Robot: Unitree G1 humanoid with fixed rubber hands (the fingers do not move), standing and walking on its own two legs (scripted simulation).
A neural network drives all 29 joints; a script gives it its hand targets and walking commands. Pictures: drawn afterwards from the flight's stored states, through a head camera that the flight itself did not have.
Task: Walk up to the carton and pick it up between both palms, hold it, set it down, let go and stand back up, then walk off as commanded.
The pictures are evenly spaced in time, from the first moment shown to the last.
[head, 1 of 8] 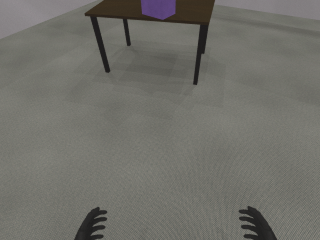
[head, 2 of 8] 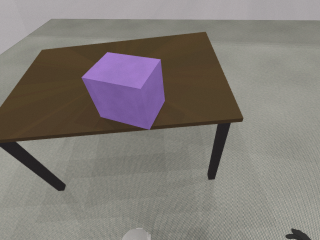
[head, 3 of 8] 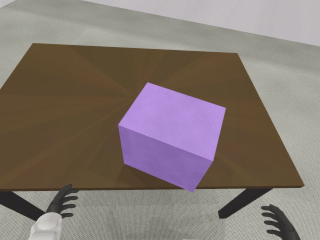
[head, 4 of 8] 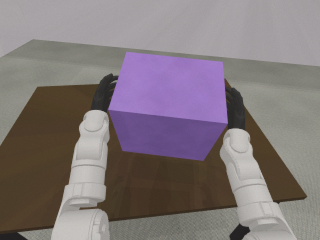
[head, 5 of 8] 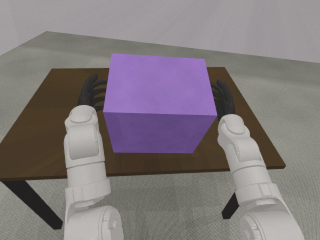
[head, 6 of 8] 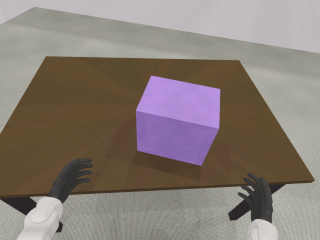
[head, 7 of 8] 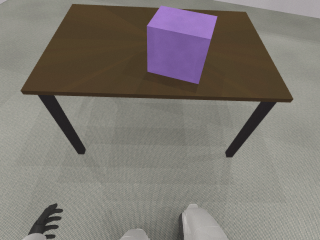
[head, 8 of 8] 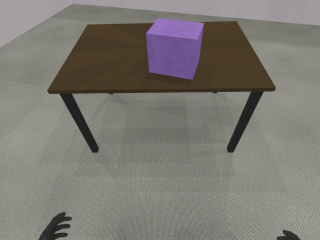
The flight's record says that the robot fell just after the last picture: no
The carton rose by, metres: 0.25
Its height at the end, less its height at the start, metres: +0.00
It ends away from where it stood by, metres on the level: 0.08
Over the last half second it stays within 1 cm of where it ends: yes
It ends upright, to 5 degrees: yes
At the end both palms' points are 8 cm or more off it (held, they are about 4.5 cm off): yes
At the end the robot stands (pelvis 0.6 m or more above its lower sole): yes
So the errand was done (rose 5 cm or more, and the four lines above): yes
